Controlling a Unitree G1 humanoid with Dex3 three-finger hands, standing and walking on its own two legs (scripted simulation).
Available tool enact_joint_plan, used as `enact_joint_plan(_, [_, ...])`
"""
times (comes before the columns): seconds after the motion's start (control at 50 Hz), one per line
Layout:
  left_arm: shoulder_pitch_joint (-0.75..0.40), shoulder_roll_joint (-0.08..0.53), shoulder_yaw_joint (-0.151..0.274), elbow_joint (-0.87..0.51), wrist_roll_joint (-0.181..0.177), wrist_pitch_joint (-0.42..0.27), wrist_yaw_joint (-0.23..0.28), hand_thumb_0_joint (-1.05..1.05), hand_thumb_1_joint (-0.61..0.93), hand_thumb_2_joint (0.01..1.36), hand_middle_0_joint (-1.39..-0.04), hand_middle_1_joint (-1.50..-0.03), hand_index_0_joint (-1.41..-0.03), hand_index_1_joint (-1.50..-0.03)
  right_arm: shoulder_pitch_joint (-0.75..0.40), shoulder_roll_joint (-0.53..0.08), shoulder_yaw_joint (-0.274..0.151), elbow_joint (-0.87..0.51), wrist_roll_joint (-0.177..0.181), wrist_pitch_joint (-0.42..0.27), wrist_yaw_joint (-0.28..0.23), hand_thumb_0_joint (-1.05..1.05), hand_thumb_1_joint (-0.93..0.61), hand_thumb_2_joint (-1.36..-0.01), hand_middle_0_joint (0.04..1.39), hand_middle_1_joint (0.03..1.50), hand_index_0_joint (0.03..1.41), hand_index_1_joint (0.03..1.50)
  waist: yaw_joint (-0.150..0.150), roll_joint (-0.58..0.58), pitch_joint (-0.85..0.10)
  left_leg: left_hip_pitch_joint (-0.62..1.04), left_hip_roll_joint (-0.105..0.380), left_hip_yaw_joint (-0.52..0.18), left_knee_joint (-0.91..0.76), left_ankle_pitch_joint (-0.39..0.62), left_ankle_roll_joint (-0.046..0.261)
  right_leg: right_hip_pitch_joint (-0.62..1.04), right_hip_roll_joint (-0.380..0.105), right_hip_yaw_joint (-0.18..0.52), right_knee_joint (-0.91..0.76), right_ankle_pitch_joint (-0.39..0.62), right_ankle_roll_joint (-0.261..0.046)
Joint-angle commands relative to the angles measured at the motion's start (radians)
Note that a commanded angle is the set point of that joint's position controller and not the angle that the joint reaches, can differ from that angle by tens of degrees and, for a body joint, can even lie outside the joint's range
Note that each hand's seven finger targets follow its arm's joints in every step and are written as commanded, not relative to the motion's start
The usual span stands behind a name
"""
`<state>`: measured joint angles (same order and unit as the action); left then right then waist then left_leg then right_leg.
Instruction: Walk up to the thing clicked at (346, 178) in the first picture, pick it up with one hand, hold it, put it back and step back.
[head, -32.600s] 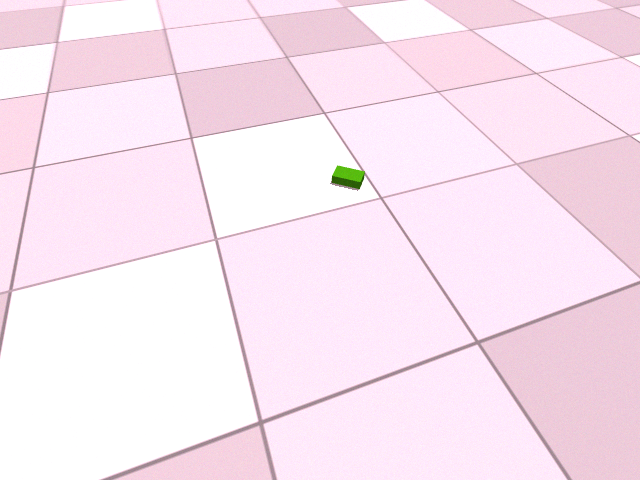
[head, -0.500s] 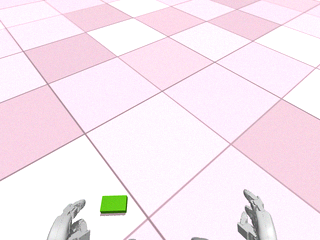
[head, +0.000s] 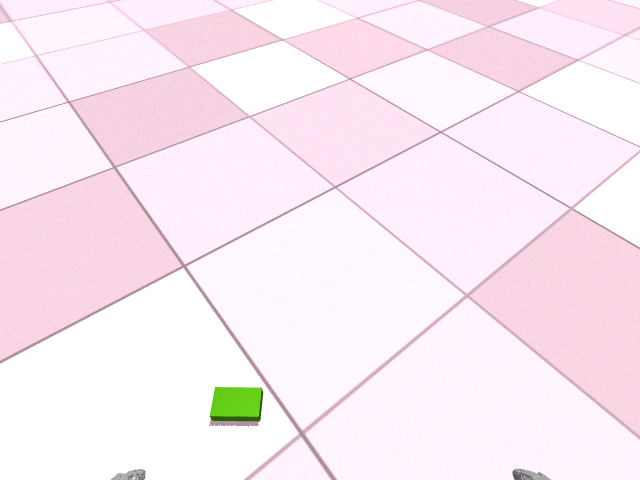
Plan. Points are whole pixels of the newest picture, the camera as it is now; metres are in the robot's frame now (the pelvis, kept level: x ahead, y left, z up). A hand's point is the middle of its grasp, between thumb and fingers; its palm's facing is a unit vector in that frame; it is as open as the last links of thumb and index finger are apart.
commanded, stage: stand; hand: left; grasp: from above
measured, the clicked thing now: (237, 404) +0.44 +0.25 -0.73
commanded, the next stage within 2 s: none
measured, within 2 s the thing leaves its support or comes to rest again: neither
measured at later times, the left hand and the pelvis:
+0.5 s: hand out of the picture +0.03 +0.24 -0.14, palm faces +0.01 -0.94 -0.33, open 7.4 cm; pelvis -0.02 +0.01 +0.02, yaw -1 degrees
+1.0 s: hand out of the picture +0.05 +0.22 -0.14, palm faces -0.01 -0.95 -0.31, open 7.4 cm; pelvis +0.00 -0.01 +0.03, yaw -1 degrees
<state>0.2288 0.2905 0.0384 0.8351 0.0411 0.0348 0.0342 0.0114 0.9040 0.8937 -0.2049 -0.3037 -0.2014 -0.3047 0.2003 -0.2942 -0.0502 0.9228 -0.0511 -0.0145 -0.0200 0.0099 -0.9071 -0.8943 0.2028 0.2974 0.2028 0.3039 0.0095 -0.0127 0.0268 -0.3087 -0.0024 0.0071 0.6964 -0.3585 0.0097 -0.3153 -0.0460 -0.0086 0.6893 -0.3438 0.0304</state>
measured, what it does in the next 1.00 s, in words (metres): stands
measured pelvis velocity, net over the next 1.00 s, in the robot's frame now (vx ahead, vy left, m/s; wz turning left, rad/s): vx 0.00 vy -0.01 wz -0.02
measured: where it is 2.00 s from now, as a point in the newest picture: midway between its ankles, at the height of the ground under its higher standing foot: outside the picture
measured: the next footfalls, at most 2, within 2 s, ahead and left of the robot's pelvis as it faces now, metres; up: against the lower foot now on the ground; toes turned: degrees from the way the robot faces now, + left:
none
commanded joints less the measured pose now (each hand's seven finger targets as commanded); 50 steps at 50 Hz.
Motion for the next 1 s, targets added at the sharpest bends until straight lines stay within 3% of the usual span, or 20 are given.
enact_joint_plan(0.0, [-0.059, 0.154, 0.045, -0.015, -0.001, -0.048, 0.009, 0.0, 0.9, 0.9, -0.2, -0.3, -0.2, -0.301, -0.064, -0.151, -0.034, -0.046, 0.006, -0.021, -0.009, 0.0, -0.9, -0.9, 0.2, 0.3, 0.2, 0.3, 0.007, 0.034, -0.033, 0.048, 0.076, -0.12, -0.235, 0.151, 0.036, 0.069, -0.045, 0.072, -0.198, 0.178, -0.057])
enact_joint_plan(0.08, [-0.058, 0.161, 0.041, 0.062, -0.007, -0.052, 0.012, 0.0, 0.9, 0.9, -0.2, -0.3, -0.2, -0.301, -0.046, -0.165, -0.033, 0.011, 0.012, -0.018, -0.014, 0.0, -0.9, -0.9, 0.2, 0.3, 0.2, 0.3, 0.002, 0.019, -0.023, 0.097, 0.078, -0.11, -0.277, 0.204, 0.027, 0.121, -0.054, 0.076, -0.25, 0.218, -0.053])
enact_joint_plan(0.14, [-0.069, 0.157, 0.036, 0.102, -0.01, -0.048, 0.009, 0.0, 0.9, 0.9, -0.2, -0.3, -0.2, -0.301, -0.068, -0.175, -0.032, 0.035, 0.014, -0.013, -0.014, 0.0, -0.9, -0.9, 0.2, 0.3, 0.2, 0.3, 0.005, 0.054, 0.018, 0.083, 0.091, -0.129, -0.351, 0.104, 0.025, 0.132, -0.045, 0.068, -0.28, 0.144, -0.046])
enact_joint_plan(0.2, [-0.059, 0.159, 0.032, 0.143, -0.008, -0.051, 0.008, 0.0, 0.9, 0.9, -0.2, -0.3, -0.2, -0.301, -0.074, -0.176, -0.029, 0.061, 0.018, -0.012, -0.014, 0.0, -0.9, -0.9, 0.2, 0.3, 0.2, 0.3, 0.01, 0.029, 0.012, 0.107, 0.091, -0.125, -0.367, 0.138, 0.023, 0.164, -0.052, 0.069, -0.309, 0.176, -0.042])
enact_joint_plan(0.4, [-0.06, 0.169, 0.023, 0.21, -0.006, -0.053, 0.004, 0.0, 0.9, 0.9, -0.2, -0.3, -0.2, -0.301, -0.08, -0.186, -0.03, 0.107, 0.022, -0.003, -0.005, 0.0, -0.9, -0.9, 0.2, 0.3, 0.2, 0.3, 0.004, 0.022, 0.055, 0.113, 0.092, -0.123, -0.425, 0.036, 0.019, 0.149, -0.052, 0.072, -0.373, 0.1, -0.031])
enact_joint_plan(0.42, [-0.062, 0.176, 0.024, 0.212, -0.007, -0.054, 0.004, 0.0, 0.9, 0.9, -0.2, -0.3, -0.2, -0.301, -0.08, -0.187, -0.03, 0.11, 0.022, -0.005, -0.004, 0.0, -0.9, -0.9, 0.2, 0.3, 0.2, 0.3, 0.003, 0.018, 0.035, 0.136, 0.091, -0.119, -0.421, 0.065, 0.02, 0.154, -0.059, 0.079, -0.377, 0.119, -0.032])
enact_joint_plan(0.5, [-0.069, 0.182, 0.024, 0.221, -0.01, -0.051, 0.002, 0.0, 0.9, 0.9, -0.2, -0.3, -0.2, -0.301, -0.074, -0.195, -0.027, 0.12, 0.022, 0.0, -0.003, 0.0, -0.9, -0.9, 0.2, 0.3, 0.2, 0.3, -0.002, 0.038, 0.06, 0.093, 0.099, -0.129, -0.45, -0.025, 0.022, 0.153, -0.054, 0.079, -0.376, 0.076, -0.032])
enact_joint_plan(0.58, [-0.065, 0.19, 0.021, 0.23, -0.006, -0.052, -0.001, 0.0, 0.9, 0.9, -0.2, -0.3, -0.2, -0.301, -0.087, -0.194, -0.024, 0.121, 0.025, 0.002, 0.002, 0.0, -0.9, -0.9, 0.2, 0.3, 0.2, 0.3, 0.001, 0.013, 0.07, 0.09, 0.092, -0.122, -0.439, -0.026, 0.018, 0.123, -0.055, 0.086, -0.396, 0.02, -0.032])
enact_joint_plan(0.62, [-0.069, 0.193, 0.02, 0.231, -0.007, -0.051, -0.002, 0.0, 0.9, 0.9, -0.2, -0.3, -0.2, -0.301, -0.077, -0.2, -0.024, 0.125, 0.025, 0.004, 0.003, 0.0, -0.9, -0.9, 0.2, 0.3, 0.2, 0.3, -0.004, 0.028, 0.08, 0.071, 0.096, -0.128, -0.448, -0.08, 0.022, 0.116, -0.053, 0.088, -0.394, -0.001, -0.033])
enact_joint_plan(0.8, [-0.085, 0.176, 0.013, 0.244, -0.019, -0.055, -0.003, 0.0, 0.9, 0.9, -0.2, -0.3, -0.2, -0.301, -0.07, -0.165, -0.004, 0.142, 0.032, 0.002, 0.005, 0.0, -0.9, -0.9, 0.2, 0.3, 0.2, 0.3, -0.014, -0.002, 0.019, 0.149, 0.094, -0.094, -0.403, 0.098, 0.021, 0.13, -0.066, 0.102, -0.399, 0.106, -0.043])
enact_joint_plan(0.84, [-0.075, 0.176, 0.012, 0.245, -0.019, -0.056, -0.003, 0.0, 0.9, 0.9, -0.2, -0.3, -0.2, -0.301, -0.072, -0.185, -0.007, 0.143, 0.032, 0.001, 0.004, 0.0, -0.9, -0.9, 0.2, 0.3, 0.2, 0.3, -0.011, -0.004, 0.01, 0.183, 0.095, -0.087, -0.391, 0.153, 0.019, 0.127, -0.069, 0.104, -0.401, 0.151, -0.043])
enact_joint_plan(0.92, [-0.075, 0.144, 0.006, 0.259, -0.025, -0.048, -0.004, 0.0, 0.9, 0.9, -0.2, -0.3, -0.2, -0.301, -0.051, -0.147, 0.009, 0.165, 0.037, 0.005, 0.0, 0.0, -0.9, -0.9, 0.2, 0.3, 0.2, 0.3, -0.011, 0.02, 0.014, 0.149, 0.095, -0.081, -0.408, 0.139, 0.017, 0.163, -0.063, 0.098, -0.384, 0.183, -0.045])
enact_joint_plan(0.98, [-0.069, 0.114, 0.0, 0.266, -0.026, -0.044, -0.004, 0.0, 0.9, 0.9, -0.2, -0.3, -0.2, -0.301, -0.045, -0.121, 0.017, 0.172, 0.039, 0.006, -0.003, 0.0, -0.9, -0.9, 0.2, 0.3, 0.2, 0.3, -0.009, 0.0, -0.016, 0.19, 0.097, -0.068, -0.391, 0.26, 0.009, 0.175, -0.06, 0.088, -0.368, 0.287, -0.043])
